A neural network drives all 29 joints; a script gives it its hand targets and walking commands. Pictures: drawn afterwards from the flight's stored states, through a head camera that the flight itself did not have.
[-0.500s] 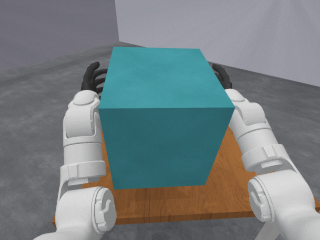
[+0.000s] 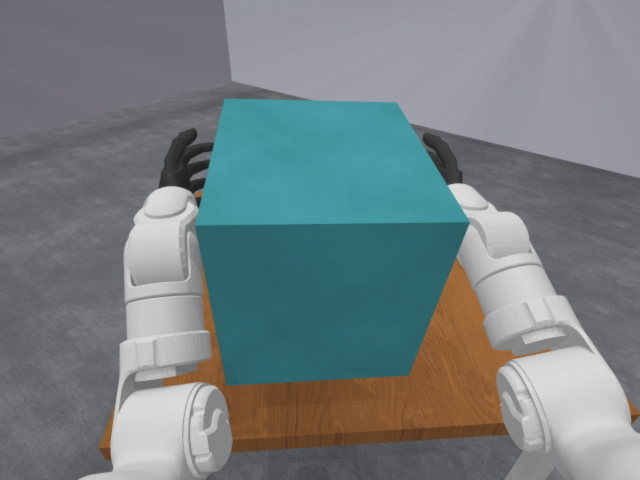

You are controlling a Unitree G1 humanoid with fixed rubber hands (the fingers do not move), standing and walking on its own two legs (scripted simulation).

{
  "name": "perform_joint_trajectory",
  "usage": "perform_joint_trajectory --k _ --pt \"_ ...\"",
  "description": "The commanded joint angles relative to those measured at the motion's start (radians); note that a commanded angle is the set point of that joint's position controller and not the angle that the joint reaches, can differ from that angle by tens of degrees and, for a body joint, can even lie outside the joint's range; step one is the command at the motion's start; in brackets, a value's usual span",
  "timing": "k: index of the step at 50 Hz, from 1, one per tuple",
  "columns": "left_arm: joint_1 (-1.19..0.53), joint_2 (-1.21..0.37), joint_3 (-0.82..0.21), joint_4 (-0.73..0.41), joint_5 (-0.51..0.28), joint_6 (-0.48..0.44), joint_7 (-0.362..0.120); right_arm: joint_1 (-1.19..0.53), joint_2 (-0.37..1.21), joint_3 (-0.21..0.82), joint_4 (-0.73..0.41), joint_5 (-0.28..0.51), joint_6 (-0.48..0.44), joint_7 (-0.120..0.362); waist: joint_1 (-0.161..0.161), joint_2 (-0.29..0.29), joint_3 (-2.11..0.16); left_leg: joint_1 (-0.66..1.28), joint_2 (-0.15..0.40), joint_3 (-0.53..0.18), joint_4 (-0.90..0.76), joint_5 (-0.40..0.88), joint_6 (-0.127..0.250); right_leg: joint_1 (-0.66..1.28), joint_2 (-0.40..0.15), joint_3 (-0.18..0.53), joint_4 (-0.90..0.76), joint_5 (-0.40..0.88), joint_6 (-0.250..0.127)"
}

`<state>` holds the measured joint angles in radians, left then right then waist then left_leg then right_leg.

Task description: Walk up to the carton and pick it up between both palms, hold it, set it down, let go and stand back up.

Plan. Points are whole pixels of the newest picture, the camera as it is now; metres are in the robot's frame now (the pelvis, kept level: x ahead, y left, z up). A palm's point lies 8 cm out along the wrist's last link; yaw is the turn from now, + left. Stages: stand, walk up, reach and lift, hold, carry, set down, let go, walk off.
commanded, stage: hold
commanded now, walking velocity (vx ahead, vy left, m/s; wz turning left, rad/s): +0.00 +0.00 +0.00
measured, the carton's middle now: (316, 236) +0.35 +0.00 +0.20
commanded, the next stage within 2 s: none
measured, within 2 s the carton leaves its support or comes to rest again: neither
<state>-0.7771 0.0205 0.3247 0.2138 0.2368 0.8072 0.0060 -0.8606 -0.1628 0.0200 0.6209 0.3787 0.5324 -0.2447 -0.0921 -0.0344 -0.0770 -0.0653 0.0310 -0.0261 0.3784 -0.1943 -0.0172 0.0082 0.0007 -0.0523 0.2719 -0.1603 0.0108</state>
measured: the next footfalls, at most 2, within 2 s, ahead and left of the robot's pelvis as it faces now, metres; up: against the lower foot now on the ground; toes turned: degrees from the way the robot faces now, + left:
none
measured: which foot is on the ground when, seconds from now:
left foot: down 0.00-1.00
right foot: down 0.00-1.00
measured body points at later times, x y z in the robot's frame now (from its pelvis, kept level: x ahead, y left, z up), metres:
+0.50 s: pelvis +0.00 +0.00 +0.00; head -0.07 +0.02 +0.44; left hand +0.38 +0.15 +0.26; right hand +0.39 -0.16 +0.25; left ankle +0.02 +0.12 -0.75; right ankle +0.00 -0.12 -0.75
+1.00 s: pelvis +0.00 +0.00 +0.00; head -0.08 +0.02 +0.44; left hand +0.38 +0.15 +0.26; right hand +0.38 -0.16 +0.25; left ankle +0.02 +0.12 -0.75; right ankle +0.00 -0.12 -0.75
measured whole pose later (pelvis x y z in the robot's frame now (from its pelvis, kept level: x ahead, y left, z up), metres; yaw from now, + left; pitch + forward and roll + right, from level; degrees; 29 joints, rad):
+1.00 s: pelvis +0.00 +0.00 +0.00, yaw +0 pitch -7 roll -1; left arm -0.77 0.02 0.33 0.21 0.24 0.81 0.00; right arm -0.86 -0.16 0.01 0.61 0.37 0.56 -0.25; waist -0.10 -0.02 -0.08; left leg -0.05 0.03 -0.03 0.38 -0.20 -0.02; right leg 0.02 0.00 -0.05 0.28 -0.17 0.01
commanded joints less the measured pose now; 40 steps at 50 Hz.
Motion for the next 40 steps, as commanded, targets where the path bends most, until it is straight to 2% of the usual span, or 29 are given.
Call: perform_joint_trajectory --k 1,3,4,6,8,9,10,11,12,13,15,16,17,18,19,21,22,23,24,25,27,28,29,35,36,37,38,39,40 --pt "-0.702 -0.622 -0.518 -0.150 -0.179 -0.054 -0.139 -0.851 0.708 0.302 -0.397 0.117 -0.040 0.093 -0.008 0.095 -0.384 0.105 -0.076 0.012 -0.031 0.312 -0.038 0.066 0.083 0.011 -0.010 0.219 0.027" --pt "-0.670 -0.602 -0.497 -0.079 -0.162 -0.042 -0.136 -0.863 0.686 0.303 -0.369 0.120 -0.040 0.096 0.000 0.084 -0.327 0.083 -0.078 0.019 -0.027 0.322 -0.034 0.053 0.087 0.003 -0.010 0.235 0.031" --pt "-0.645 -0.598 -0.497 -0.054 -0.163 -0.040 -0.139 -0.860 0.675 0.303 -0.388 0.101 -0.046 0.097 -0.003 0.056 -0.328 0.077 -0.073 0.011 -0.039 0.302 -0.028 0.056 0.086 0.014 -0.018 0.213 0.031" --pt "-0.677 -0.595 -0.468 -0.053 -0.148 -0.045 -0.143 -0.851 0.699 0.294 -0.332 0.090 -0.042 0.105 0.008 0.050 -0.291 0.060 -0.076 0.015 -0.058 0.229 -0.015 0.020 0.076 0.016 -0.025 0.158 0.030" --pt "-0.709 -0.609 -0.490 -0.082 -0.165 -0.052 -0.138 -0.878 0.692 0.281 -0.345 0.084 -0.044 0.112 -0.005 0.081 -0.334 0.070 -0.072 0.018 -0.064 0.226 -0.025 0.028 0.076 0.008 -0.018 0.132 0.023" --pt "-0.720 -0.608 -0.494 -0.042 -0.175 -0.050 -0.137 -0.890 0.692 0.280 -0.325 0.083 -0.046 0.116 -0.018 0.068 -0.328 0.063 -0.071 0.020 -0.054 0.223 -0.021 0.005 0.078 0.007 -0.021 0.135 0.022" --pt "-0.705 -0.623 -0.491 -0.044 -0.169 -0.052 -0.136 -0.904 0.709 0.288 -0.345 0.089 -0.053 0.120 0.010 0.049 -0.344 0.059 -0.071 0.018 -0.060 0.221 -0.019 0.018 0.085 0.009 -0.023 0.128 0.024" --pt "-0.703 -0.606 -0.466 -0.028 -0.163 -0.050 -0.135 -0.896 0.693 0.279 -0.335 0.080 -0.049 0.118 0.005 0.025 -0.326 0.054 -0.075 0.023 -0.057 0.198 -0.005 0.019 0.081 0.011 -0.025 0.117 0.025" --pt "-0.730 -0.597 -0.454 -0.018 -0.156 -0.057 -0.139 -0.890 0.707 0.269 -0.289 0.074 -0.042 0.119 0.023 0.024 -0.294 0.044 -0.072 0.031 -0.066 0.162 -0.007 0.008 0.074 0.013 -0.027 0.091 0.030" --pt "-0.713 -0.585 -0.430 0.049 -0.143 -0.052 -0.145 -0.896 0.696 0.260 -0.276 0.055 -0.038 0.119 0.009 0.019 -0.249 0.019 -0.078 0.031 -0.083 0.134 -0.002 -0.008 0.068 0.019 -0.039 0.066 0.032" --pt "-0.729 -0.602 -0.438 0.018 -0.152 -0.060 -0.149 -0.909 0.714 0.253 -0.261 0.061 -0.041 0.122 0.009 0.039 -0.273 0.013 -0.078 0.024 -0.087 0.120 0.004 -0.012 0.071 0.020 -0.029 0.048 0.027" --pt "-0.756 -0.592 -0.448 0.008 -0.164 -0.063 -0.147 -0.923 0.712 0.264 -0.277 0.074 -0.051 0.123 0.021 0.052 -0.320 0.034 -0.076 0.028 -0.076 0.133 -0.005 0.010 0.072 0.016 -0.026 0.064 0.024" --pt "-0.717 -0.582 -0.442 0.028 -0.164 -0.065 -0.142 -0.914 0.699 0.257 -0.292 0.083 -0.053 0.121 0.009 0.043 -0.338 0.036 -0.077 0.024 -0.070 0.160 -0.003 0.007 0.073 0.020 -0.017 0.093 0.028" --pt "-0.717 -0.627 -0.472 0.008 -0.177 -0.067 -0.137 -0.942 0.708 0.286 -0.338 0.094 -0.061 0.119 0.026 0.058 -0.386 0.051 -0.078 0.031 -0.053 0.224 -0.014 0.036 0.083 0.008 -0.013 0.138 0.028" --pt "-0.706 -0.608 -0.466 -0.004 -0.172 -0.069 -0.133 -0.910 0.700 0.281 -0.326 0.097 -0.059 0.116 0.014 0.045 -0.400 0.076 -0.077 0.030 -0.045 0.250 -0.018 0.032 0.080 0.018 -0.016 0.164 0.032" --pt "-0.716 -0.598 -0.448 -0.014 -0.169 -0.066 -0.129 -0.890 0.694 0.281 -0.309 0.105 -0.048 0.112 0.002 0.041 -0.381 0.093 -0.078 0.030 -0.042 0.249 -0.018 0.028 0.085 0.010 -0.012 0.179 0.038" --pt "-0.717 -0.593 -0.446 -0.039 -0.167 -0.068 -0.129 -0.885 0.708 0.295 -0.327 0.111 -0.050 0.112 0.021 0.034 -0.396 0.092 -0.077 0.029 -0.039 0.255 -0.017 0.036 0.089 0.009 -0.016 0.196 0.039" --pt "-0.719 -0.588 -0.458 -0.049 -0.173 -0.070 -0.133 -0.888 0.709 0.293 -0.345 0.114 -0.050 0.107 0.018 0.061 -0.407 0.085 -0.083 0.023 -0.034 0.257 -0.013 0.054 0.087 0.016 -0.010 0.205 0.038" --pt "-0.710 -0.590 -0.461 -0.012 -0.178 -0.063 -0.133 -0.873 0.707 0.283 -0.326 0.113 -0.044 0.100 0.001 0.054 -0.381 0.075 -0.084 0.030 -0.036 0.240 -0.017 0.040 0.079 0.012 -0.020 0.188 0.046" --pt "-0.698 -0.597 -0.467 -0.034 -0.173 -0.062 -0.135 -0.887 0.697 0.289 -0.352 0.113 -0.046 0.097 0.018 0.046 -0.379 0.074 -0.083 0.028 -0.039 0.230 -0.013 0.033 0.085 0.015 -0.015 0.175 0.045" --pt "-0.727 -0.584 -0.465 -0.037 -0.175 -0.060 -0.135 -0.860 0.692 0.282 -0.319 0.110 -0.041 0.098 -0.001 0.068 -0.381 0.087 -0.074 0.027 -0.044 0.228 -0.022 0.028 0.081 0.012 -0.024 0.166 0.039" --pt "-0.736 -0.609 -0.492 -0.100 -0.181 -0.066 -0.134 -0.861 0.710 0.291 -0.331 0.119 -0.043 0.101 -0.004 0.090 -0.389 0.095 -0.079 0.023 -0.030 0.269 -0.026 0.030 0.081 0.006 -0.005 0.200 0.040" --pt "-0.705 -0.601 -0.496 -0.081 -0.183 -0.060 -0.138 -0.835 0.703 0.274 -0.331 0.123 -0.038 0.099 -0.017 0.095 -0.388 0.096 -0.081 0.015 -0.025 0.297 -0.029 0.043 0.080 0.015 -0.009 0.228 0.039" --pt "-0.670 -0.584 -0.489 -0.114 -0.170 -0.050 -0.148 -0.846 0.712 0.338 -0.411 0.149 -0.034 0.081 0.001 0.060 -0.385 0.112 -0.087 0.022 -0.007 0.357 -0.027 0.082 0.077 0.008 0.003 0.329 0.051" --pt "-0.625 -0.575 -0.479 -0.076 -0.156 -0.040 -0.149 -0.836 0.687 0.327 -0.406 0.157 -0.027 0.077 -0.012 0.048 -0.346 0.106 -0.088 0.017 -0.012 0.351 -0.027 0.089 0.078 0.010 -0.004 0.349 0.061" --pt "-0.608 -0.579 -0.458 -0.052 -0.147 -0.034 -0.158 -0.821 0.679 0.329 -0.394 0.135 -0.021 0.069 -0.007 0.065 -0.295 0.074 -0.097 0.023 -0.013 0.340 -0.024 0.087 0.076 0.018 0.000 0.332 0.052" --pt "-0.610 -0.565 -0.458 -0.065 -0.140 -0.033 -0.164 -0.835 0.693 0.333 -0.404 0.134 -0.026 0.067 0.001 0.044 -0.306 0.090 -0.095 0.023 -0.023 0.350 -0.023 0.101 0.074 0.016 0.004 0.348 0.057" --pt "-0.608 -0.582 -0.489 -0.109 -0.157 -0.032 -0.162 -0.851 0.688 0.340 -0.454 0.141 -0.036 0.066 -0.005 0.062 -0.348 0.101 -0.091 0.012 -0.013 0.380 -0.029 0.121 0.077 0.010 0.009 0.367 0.049" --pt "-0.599 -0.574 -0.475 -0.094 -0.143 -0.025 -0.166 -0.827 0.696 0.332 -0.431 0.130 -0.030 0.061 -0.005 0.042 -0.313 0.093 -0.091 0.015 -0.013 0.360 -0.025 0.102 0.078 0.010 0.002 0.359 0.055"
